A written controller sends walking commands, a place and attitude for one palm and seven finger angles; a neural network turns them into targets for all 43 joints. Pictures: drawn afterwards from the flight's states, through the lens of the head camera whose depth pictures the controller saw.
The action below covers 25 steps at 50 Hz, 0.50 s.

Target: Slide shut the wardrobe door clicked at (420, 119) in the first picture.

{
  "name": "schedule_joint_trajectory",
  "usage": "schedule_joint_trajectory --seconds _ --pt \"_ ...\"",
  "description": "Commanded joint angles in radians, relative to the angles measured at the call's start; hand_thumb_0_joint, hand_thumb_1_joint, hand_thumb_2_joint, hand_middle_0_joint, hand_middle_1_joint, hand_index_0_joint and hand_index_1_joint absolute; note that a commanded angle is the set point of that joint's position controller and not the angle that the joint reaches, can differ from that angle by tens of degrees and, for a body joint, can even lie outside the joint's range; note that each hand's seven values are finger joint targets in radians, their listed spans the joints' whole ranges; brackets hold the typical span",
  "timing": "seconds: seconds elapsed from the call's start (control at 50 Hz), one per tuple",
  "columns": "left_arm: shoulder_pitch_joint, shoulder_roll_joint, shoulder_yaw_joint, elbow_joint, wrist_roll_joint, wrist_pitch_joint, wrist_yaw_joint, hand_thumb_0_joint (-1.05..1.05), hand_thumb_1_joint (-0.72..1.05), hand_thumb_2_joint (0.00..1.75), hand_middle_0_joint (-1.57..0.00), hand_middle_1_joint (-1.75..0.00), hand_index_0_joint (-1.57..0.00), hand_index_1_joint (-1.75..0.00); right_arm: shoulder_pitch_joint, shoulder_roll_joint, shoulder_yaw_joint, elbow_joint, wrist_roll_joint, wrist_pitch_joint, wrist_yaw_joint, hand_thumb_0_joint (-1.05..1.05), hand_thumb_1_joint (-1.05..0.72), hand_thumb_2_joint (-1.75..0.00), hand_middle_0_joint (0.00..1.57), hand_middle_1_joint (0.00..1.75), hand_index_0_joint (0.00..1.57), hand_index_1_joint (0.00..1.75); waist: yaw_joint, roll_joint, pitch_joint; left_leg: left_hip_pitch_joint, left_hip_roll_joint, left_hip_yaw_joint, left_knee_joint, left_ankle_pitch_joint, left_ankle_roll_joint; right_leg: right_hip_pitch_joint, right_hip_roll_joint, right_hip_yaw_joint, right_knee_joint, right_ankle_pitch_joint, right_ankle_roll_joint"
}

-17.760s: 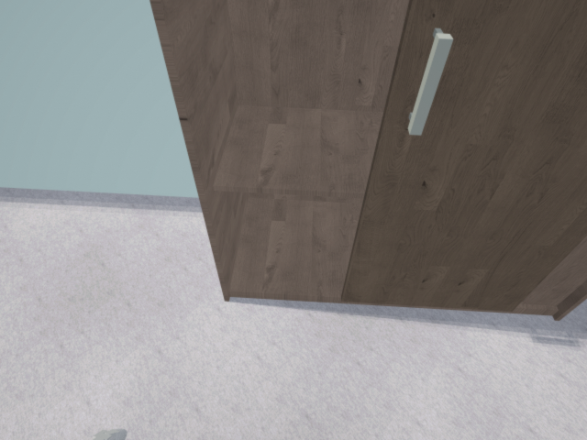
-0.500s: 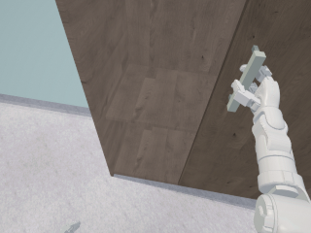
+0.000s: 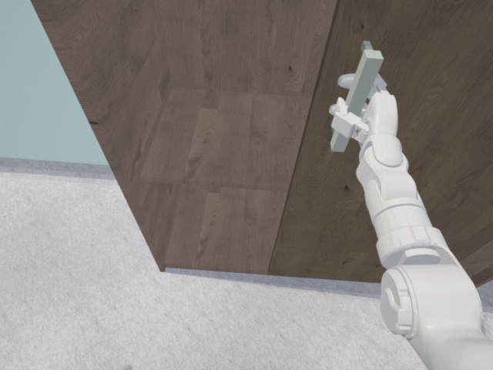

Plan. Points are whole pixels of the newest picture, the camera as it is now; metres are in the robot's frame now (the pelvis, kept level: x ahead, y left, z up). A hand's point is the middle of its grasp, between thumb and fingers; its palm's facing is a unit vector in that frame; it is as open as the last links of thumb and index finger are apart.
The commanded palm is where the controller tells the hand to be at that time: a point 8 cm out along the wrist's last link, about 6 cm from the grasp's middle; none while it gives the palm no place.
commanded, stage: tug the door sideways, standing still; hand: right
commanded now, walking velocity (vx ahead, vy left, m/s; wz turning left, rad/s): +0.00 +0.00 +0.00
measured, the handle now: (350, 100) +0.53 -0.11 +0.17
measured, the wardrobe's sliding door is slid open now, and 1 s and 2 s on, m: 0.43 0.43 0.34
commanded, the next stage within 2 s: step sideways, sliding the door along in 0.44 s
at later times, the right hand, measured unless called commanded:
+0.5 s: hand (338, 118) +0.48 -0.08 +0.17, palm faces +0.04 +1.00 -0.04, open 5.9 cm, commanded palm +0.46 -0.08 +0.17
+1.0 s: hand (335, 117) +0.48 -0.08 +0.17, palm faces +0.18 +0.97 -0.14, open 6.2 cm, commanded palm +0.46 -0.06 +0.17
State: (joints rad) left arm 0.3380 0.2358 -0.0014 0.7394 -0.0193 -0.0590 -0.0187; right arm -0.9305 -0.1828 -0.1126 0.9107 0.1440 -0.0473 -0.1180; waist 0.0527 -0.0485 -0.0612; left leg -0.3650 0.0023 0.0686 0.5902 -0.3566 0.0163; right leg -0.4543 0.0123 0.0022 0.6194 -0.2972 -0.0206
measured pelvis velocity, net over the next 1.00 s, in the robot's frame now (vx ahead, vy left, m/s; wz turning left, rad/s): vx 0.01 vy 0.07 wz -0.05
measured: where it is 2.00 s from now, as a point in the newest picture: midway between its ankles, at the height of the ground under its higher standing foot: outside the picture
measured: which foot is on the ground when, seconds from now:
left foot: down 0.00-1.00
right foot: down 0.00-1.00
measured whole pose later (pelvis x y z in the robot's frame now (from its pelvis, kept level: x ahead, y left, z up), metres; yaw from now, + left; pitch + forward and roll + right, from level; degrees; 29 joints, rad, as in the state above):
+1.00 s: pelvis +0.01 +0.07 +0.00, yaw -3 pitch -1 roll -2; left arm 0.22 0.24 0.00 0.75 -0.06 -0.03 0.06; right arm -0.95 -0.25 -0.09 0.84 0.12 -0.08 -0.11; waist -0.02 -0.05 0.20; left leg -0.23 -0.05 0.10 0.59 -0.33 0.11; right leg -0.43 -0.01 0.00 1.06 -0.47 -0.01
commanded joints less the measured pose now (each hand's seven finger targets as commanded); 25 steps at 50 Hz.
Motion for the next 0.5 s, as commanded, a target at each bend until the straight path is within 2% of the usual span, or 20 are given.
schedule_joint_trajectory --seconds 0.0,0.06,0.12,0.16,0.18,0.2,0.22,0.3,0.32,0.38,0.48 --pt "0.072 0.136 0.054 -0.072 0.001 -0.068 0.003 0.00 0.90 0.90 -0.20 -0.30 -0.20 -0.30 -0.633 0.163 0.175 -0.233 -0.019 -0.114 0.080 0.00 -0.90 -0.90 0.45 1.40 0.45 1.40 0.124 0.014 -0.373 -0.155 -0.052 -0.014 -0.052 0.353 0.009 0.447 -0.025 0.075 -0.002 0.386 0.000" --pt "0.085 0.137 0.057 -0.060 0.002 -0.093 -0.003 0.00 0.90 0.90 -0.20 -0.30 -0.20 -0.30 -0.667 0.184 0.196 -0.235 -0.018 -0.136 0.079 0.00 -0.90 -0.90 0.45 1.40 0.45 1.40 0.132 0.007 -0.378 -0.176 -0.055 -0.013 -0.049 0.327 0.010 0.457 -0.028 0.086 -0.001 0.375 0.002" --pt "0.104 0.144 0.055 -0.046 0.007 -0.110 -0.005 0.00 0.90 0.90 -0.20 -0.30 -0.20 -0.30 -0.668 0.175 0.189 -0.196 -0.017 -0.141 0.076 0.00 -0.90 -0.90 0.45 1.40 0.45 1.40 0.131 0.020 -0.361 -0.176 -0.055 -0.011 -0.049 0.301 0.012 0.431 -0.024 0.089 -0.008 0.343 0.004" --pt "0.109 0.145 0.055 -0.041 0.005 -0.123 -0.007 0.00 0.90 0.90 -0.20 -0.30 -0.20 -0.30 -0.694 0.172 0.189 -0.203 -0.014 -0.149 0.081 0.00 -0.90 -0.90 0.45 1.40 0.45 1.40 0.135 0.018 -0.374 -0.182 -0.060 -0.011 -0.046 0.301 0.010 0.434 -0.023 0.088 -0.007 0.333 0.004" --pt "0.107 0.144 0.056 -0.041 0.003 -0.127 -0.007 0.00 0.90 0.90 -0.20 -0.30 -0.20 -0.30 -0.699 0.172 0.191 -0.201 -0.015 -0.152 0.084 0.00 -0.90 -0.90 0.45 1.40 0.45 1.40 0.135 -0.004 -0.368 -0.195 -0.059 -0.013 -0.048 0.293 0.010 0.438 -0.024 0.084 -0.005 0.322 0.005" --pt "0.109 0.145 0.054 -0.037 0.003 -0.132 -0.007 0.00 0.90 0.90 -0.20 -0.30 -0.20 -0.30 -0.693 0.177 0.192 -0.181 -0.012 -0.152 0.085 0.00 -0.90 -0.90 0.45 1.40 0.45 1.40 0.136 0.004 -0.358 -0.200 -0.059 -0.011 -0.050 0.280 0.010 0.430 -0.023 0.088 -0.008 0.306 0.005" --pt "0.116 0.149 0.054 -0.033 0.007 -0.134 -0.007 0.00 0.90 0.90 -0.20 -0.30 -0.20 -0.30 -0.688 0.167 0.190 -0.179 -0.014 -0.153 0.085 0.00 -0.90 -0.90 0.45 1.40 0.45 1.40 0.134 0.018 -0.357 -0.187 -0.057 -0.011 -0.047 0.282 0.012 0.424 -0.022 0.091 -0.009 0.313 0.005" --pt "0.119 0.149 0.055 -0.033 0.003 -0.150 -0.012 0.00 0.90 0.90 -0.20 -0.30 -0.20 -0.30 -0.715 0.166 0.193 -0.199 -0.013 -0.164 0.091 0.00 -0.90 -0.90 0.45 1.40 0.45 1.40 0.136 -0.019 -0.375 -0.209 -0.061 -0.011 -0.040 0.291 0.009 0.445 -0.024 0.091 -0.001 0.335 0.008" --pt "0.127 0.151 0.055 -0.031 0.009 -0.151 -0.013 0.00 0.90 0.90 -0.20 -0.30 -0.20 -0.30 -0.713 0.156 0.185 -0.200 -0.014 -0.164 0.090 0.00 -0.90 -0.90 0.45 1.40 0.45 1.40 0.133 0.000 -0.379 -0.192 -0.060 -0.010 -0.040 0.305 0.011 0.438 -0.019 0.089 0.001 0.350 0.006" --pt "0.125 0.151 0.057 -0.035 0.007 -0.159 -0.017 0.00 0.90 0.90 -0.20 -0.30 -0.20 -0.30 -0.734 0.151 0.185 -0.222 -0.014 -0.173 0.093 0.00 -0.90 -0.90 0.45 1.40 0.45 1.40 0.135 -0.010 -0.402 -0.202 -0.064 -0.010 -0.032 0.316 0.009 0.458 -0.023 0.094 0.007 0.374 0.009" --pt "0.118 0.151 0.055 -0.041 0.005 -0.161 -0.021 0.00 0.90 0.90 -0.20 -0.30 -0.20 -0.30 -0.721 0.153 0.184 -0.212 -0.008 -0.170 0.101 0.00 -0.90 -0.90 0.45 1.40 0.45 1.40 0.138 0.004 -0.385 -0.206 -0.066 -0.011 -0.033 0.327 0.006 0.441 -0.018 0.085 0.014 0.365 0.004"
